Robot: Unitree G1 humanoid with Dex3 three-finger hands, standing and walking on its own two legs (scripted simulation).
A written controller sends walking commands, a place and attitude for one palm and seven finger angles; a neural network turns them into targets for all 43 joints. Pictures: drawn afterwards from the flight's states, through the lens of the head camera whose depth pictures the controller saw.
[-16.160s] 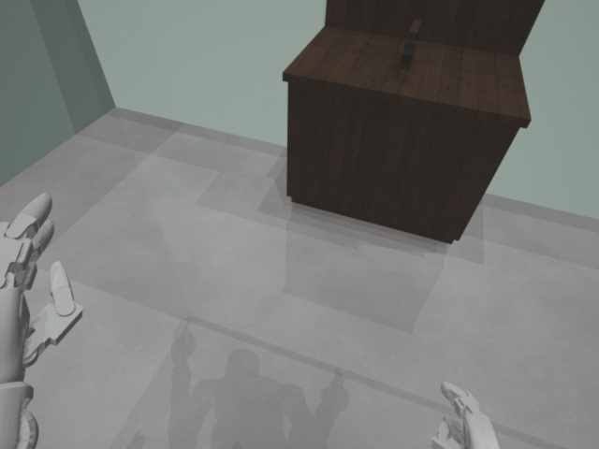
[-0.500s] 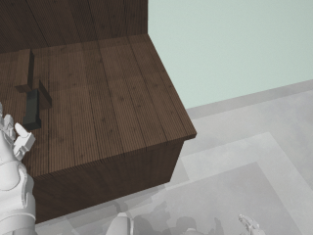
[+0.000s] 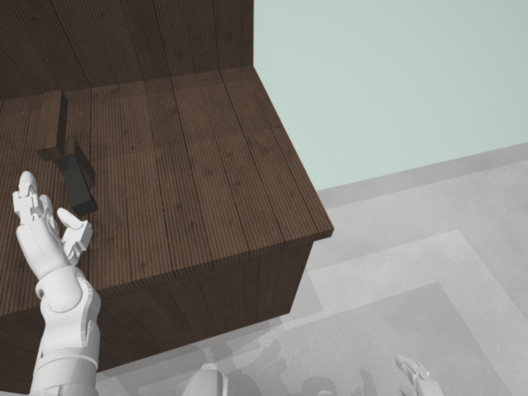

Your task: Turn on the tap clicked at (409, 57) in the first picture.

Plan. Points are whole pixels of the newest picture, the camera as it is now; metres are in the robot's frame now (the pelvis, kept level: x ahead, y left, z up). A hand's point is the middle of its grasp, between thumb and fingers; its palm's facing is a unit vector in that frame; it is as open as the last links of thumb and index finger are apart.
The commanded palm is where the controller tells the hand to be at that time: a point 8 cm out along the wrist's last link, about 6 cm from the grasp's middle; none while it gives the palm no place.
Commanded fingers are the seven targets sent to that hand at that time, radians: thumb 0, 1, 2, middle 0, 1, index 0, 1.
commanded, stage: push the lever round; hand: left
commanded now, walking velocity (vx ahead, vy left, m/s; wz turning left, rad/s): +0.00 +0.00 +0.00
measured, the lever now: (83, 202) +0.37 +0.29 +0.07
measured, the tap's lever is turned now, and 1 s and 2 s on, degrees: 14 37 67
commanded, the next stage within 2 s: none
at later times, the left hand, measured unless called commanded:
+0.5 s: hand (107, 218) +0.35 +0.26 +0.05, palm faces +0.71 -0.70 -0.08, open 7.7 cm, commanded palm +0.31 +0.27 +0.06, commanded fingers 0.00 0.90 0.90 -0.15 -0.15 -0.15 -0.15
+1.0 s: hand (125, 207) +0.38 +0.24 +0.05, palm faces +0.78 -0.62 -0.07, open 7.6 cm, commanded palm +0.33 +0.24 +0.06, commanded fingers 0.00 0.90 0.90 -0.15 -0.15 -0.15 -0.15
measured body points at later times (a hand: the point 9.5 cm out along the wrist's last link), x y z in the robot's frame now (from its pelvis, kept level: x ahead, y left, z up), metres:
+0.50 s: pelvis +0.00 -0.01 +0.00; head +0.05 +0.01 +0.45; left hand +0.31 +0.29 +0.06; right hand +0.13 -0.25 -0.11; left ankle +0.05 +0.15 -0.68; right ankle -0.02 -0.14 -0.68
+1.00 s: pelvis +0.00 +0.00 +0.00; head +0.05 +0.01 +0.45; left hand +0.33 +0.26 +0.06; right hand +0.12 -0.25 -0.12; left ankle +0.05 +0.15 -0.68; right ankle -0.02 -0.14 -0.68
